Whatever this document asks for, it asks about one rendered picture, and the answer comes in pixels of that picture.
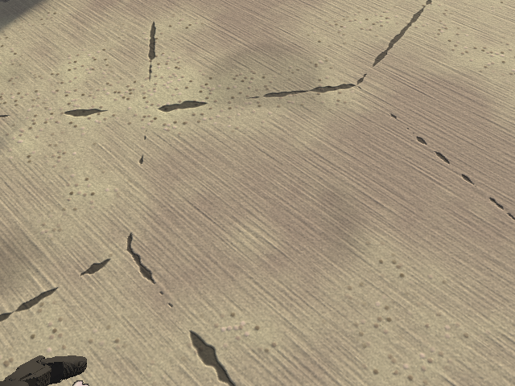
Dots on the left robot hand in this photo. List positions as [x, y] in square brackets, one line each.
[42, 372]

